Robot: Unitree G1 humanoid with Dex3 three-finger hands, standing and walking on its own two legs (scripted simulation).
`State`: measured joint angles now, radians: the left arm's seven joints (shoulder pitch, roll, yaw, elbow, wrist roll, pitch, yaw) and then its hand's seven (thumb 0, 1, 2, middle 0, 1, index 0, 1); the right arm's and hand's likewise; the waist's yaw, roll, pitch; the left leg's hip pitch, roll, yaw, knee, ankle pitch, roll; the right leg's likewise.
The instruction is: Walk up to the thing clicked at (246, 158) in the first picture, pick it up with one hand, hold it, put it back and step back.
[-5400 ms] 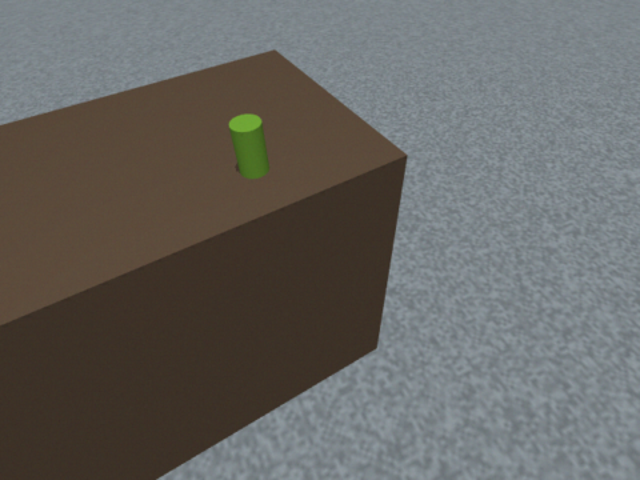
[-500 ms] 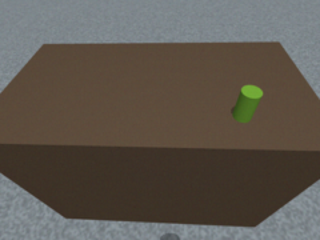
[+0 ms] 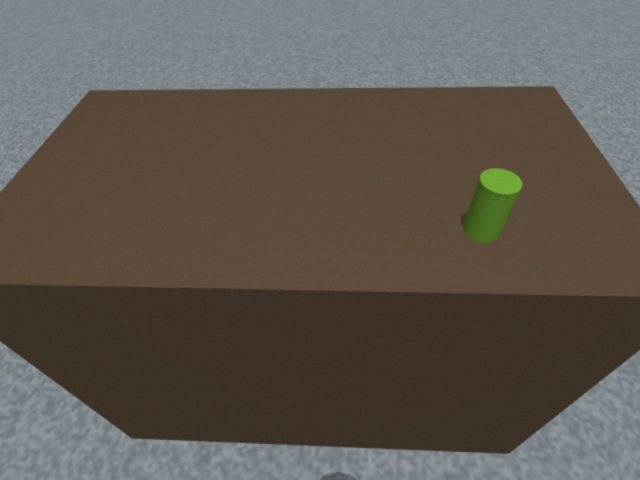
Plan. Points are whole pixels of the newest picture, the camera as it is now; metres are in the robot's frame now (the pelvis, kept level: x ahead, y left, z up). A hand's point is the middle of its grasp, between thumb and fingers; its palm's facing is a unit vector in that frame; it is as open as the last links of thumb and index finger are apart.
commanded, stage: stand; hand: right
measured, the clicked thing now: (490, 206) +0.48 -0.21 +0.07
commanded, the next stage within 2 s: rise first in 0.52 s
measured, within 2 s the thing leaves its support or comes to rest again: neither
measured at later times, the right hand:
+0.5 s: hand out of the picture +0.07 -0.25 -0.16, palm faces -0.03 +0.94 -0.34, open 7.4 cm
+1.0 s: hand (562, 470) +0.17 -0.26 -0.09, palm faces +0.27 +0.91 -0.33, open 13.8 cm
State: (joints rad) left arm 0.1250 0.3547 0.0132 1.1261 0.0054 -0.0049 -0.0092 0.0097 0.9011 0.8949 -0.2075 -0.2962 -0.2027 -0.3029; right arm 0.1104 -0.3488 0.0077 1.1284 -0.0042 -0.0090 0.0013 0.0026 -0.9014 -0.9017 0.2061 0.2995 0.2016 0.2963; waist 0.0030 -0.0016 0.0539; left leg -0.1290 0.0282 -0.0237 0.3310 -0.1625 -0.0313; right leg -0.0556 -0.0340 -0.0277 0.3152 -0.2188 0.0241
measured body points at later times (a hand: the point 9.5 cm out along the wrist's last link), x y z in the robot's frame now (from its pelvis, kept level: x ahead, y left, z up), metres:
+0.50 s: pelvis +0.00 +0.00 +0.00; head +0.01 +0.00 +0.45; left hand +0.07 +0.30 -0.13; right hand +0.07 -0.30 -0.13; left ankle +0.01 +0.14 -0.75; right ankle -0.03 -0.13 -0.75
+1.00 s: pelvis +0.00 +0.00 -0.01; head +0.01 +0.01 +0.44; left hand +0.16 +0.27 -0.10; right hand +0.15 -0.31 -0.06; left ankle +0.01 +0.14 -0.75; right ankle -0.03 -0.13 -0.75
